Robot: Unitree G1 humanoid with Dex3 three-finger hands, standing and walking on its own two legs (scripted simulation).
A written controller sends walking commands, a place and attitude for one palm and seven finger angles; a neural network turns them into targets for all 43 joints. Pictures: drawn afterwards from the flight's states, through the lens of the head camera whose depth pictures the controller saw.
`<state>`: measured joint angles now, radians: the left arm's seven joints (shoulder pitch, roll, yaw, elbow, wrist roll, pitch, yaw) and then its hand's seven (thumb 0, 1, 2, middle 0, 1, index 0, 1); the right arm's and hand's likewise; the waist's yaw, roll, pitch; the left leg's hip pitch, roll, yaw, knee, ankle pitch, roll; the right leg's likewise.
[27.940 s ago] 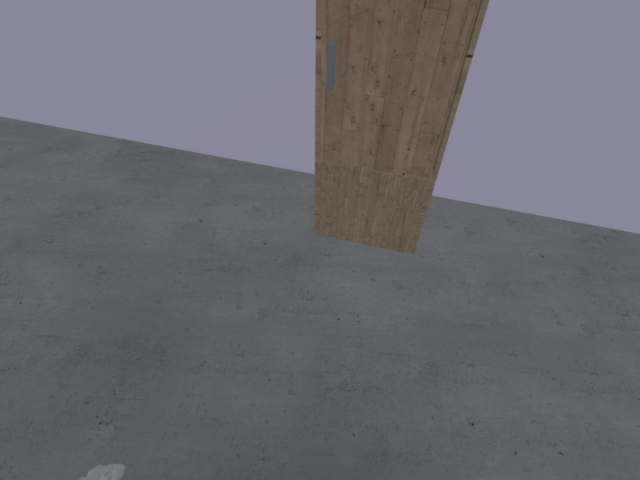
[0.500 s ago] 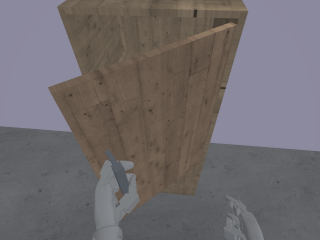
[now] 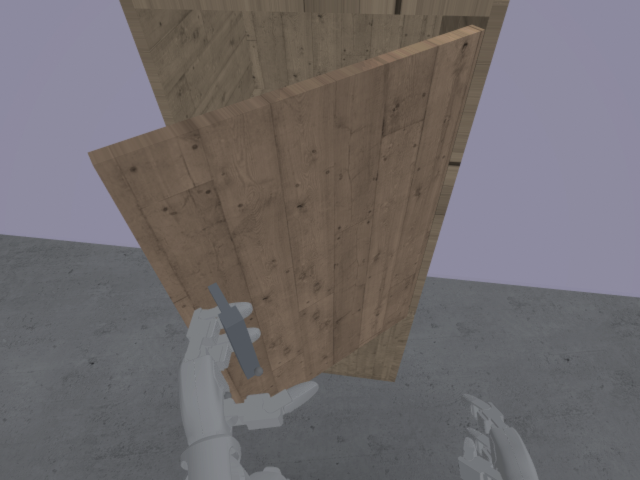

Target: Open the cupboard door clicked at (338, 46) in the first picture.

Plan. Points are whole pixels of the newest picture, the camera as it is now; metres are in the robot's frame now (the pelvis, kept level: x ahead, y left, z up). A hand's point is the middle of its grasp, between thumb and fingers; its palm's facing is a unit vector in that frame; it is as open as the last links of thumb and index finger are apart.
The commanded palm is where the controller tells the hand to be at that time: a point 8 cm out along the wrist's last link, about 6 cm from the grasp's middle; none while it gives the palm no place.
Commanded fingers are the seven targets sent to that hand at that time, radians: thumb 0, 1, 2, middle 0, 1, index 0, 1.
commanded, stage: open thumb and fingers to let go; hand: left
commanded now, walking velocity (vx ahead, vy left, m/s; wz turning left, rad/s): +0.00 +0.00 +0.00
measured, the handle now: (234, 332) +0.28 +0.11 +0.07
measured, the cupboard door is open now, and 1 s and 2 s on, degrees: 42 44 43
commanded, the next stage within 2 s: slide the hand sideways off the handle in 0.34 s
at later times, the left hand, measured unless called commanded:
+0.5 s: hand (256, 373) +0.23 +0.08 +0.06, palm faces +0.19 -0.98 -0.01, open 15.2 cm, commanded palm +0.19 +0.11 +0.07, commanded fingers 0.00 -0.50 0.30 -0.15 -0.30 -0.15 -0.30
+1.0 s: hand (238, 418) +0.19 +0.09 +0.07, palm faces -0.18 -0.98 +0.01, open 16.2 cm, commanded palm +0.16 +0.16 +0.07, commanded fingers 0.00 -0.50 0.30 -0.15 -0.30 -0.15 -0.30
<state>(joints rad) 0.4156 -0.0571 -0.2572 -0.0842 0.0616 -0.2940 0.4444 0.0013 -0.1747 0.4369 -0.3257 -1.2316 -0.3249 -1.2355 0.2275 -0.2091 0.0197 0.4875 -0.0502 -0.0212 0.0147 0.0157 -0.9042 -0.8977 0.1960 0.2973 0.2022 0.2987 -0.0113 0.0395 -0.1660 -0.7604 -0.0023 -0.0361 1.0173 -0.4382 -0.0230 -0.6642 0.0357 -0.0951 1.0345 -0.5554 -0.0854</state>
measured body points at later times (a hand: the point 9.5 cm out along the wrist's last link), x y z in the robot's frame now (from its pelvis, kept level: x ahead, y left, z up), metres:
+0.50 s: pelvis -0.01 +0.02 +0.00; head +0.01 +0.01 +0.45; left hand +0.22 +0.13 +0.07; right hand +0.19 -0.19 -0.07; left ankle +0.04 +0.14 -0.67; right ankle -0.02 -0.06 -0.67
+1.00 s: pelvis -0.01 +0.04 -0.01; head +0.02 +0.04 +0.44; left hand +0.19 +0.15 +0.07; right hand +0.16 -0.18 -0.08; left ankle +0.04 +0.14 -0.67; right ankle -0.02 -0.06 -0.67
